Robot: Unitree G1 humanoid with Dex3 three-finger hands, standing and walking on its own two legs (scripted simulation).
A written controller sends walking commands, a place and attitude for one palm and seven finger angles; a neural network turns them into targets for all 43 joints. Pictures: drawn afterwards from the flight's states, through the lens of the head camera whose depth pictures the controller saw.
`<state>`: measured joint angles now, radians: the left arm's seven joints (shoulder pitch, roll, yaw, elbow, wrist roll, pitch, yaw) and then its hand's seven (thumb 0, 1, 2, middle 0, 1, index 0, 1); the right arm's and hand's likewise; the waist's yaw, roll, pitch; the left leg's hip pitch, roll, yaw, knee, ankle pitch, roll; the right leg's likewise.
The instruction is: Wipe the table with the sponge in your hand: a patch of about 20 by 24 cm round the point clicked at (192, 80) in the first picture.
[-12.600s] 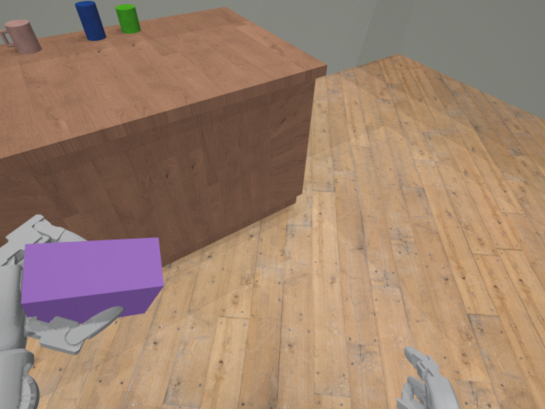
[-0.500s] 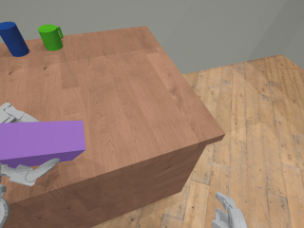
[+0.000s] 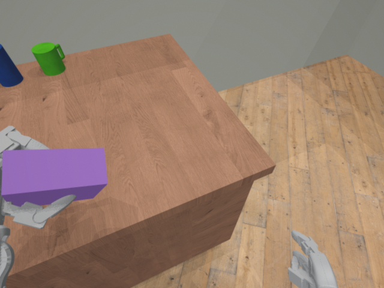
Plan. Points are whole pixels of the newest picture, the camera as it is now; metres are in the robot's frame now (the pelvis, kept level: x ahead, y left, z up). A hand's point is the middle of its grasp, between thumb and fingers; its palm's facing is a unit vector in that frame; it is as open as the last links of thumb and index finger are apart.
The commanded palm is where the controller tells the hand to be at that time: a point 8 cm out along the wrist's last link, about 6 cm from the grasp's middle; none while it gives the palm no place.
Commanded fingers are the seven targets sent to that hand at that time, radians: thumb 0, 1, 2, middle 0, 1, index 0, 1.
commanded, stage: come to a stop and stand still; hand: left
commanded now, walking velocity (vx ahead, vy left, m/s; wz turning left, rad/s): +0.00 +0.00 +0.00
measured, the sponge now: (71, 178) +0.25 +0.21 +0.15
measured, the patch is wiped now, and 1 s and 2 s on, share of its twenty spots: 0.00 0.00 0.00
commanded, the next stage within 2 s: look again from close up in 0.62 s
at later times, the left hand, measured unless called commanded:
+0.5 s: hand (17, 184) +0.23 +0.29 +0.16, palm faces +0.38 -0.85 -0.37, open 9.8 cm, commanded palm +0.17 +0.32 +0.18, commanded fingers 0.00 0.10 1.30 -1.20 -1.60 -1.20 -1.60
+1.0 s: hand (2, 192) +0.22 +0.30 +0.16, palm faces +0.39 -0.84 -0.37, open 9.8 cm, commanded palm +0.16 +0.33 +0.18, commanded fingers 0.00 0.10 1.30 -1.20 -1.60 -1.20 -1.60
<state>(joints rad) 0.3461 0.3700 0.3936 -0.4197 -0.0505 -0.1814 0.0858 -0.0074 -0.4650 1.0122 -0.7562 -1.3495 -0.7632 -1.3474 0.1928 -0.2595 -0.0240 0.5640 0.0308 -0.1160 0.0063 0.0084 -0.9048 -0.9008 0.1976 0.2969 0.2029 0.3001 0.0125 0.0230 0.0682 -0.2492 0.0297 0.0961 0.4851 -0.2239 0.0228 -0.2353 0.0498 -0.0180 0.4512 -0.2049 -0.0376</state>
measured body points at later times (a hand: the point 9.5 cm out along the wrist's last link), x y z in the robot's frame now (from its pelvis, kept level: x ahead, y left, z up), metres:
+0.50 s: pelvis +0.02 +0.04 +0.00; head +0.04 +0.06 +0.45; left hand +0.21 +0.33 +0.18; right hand +0.22 -0.17 -0.06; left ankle +0.02 +0.10 -0.74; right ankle +0.02 -0.09 -0.74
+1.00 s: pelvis +0.01 +0.05 +0.00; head +0.02 +0.07 +0.45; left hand +0.19 +0.35 +0.18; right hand +0.19 -0.16 -0.07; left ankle +0.02 +0.10 -0.74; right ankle +0.02 -0.09 -0.74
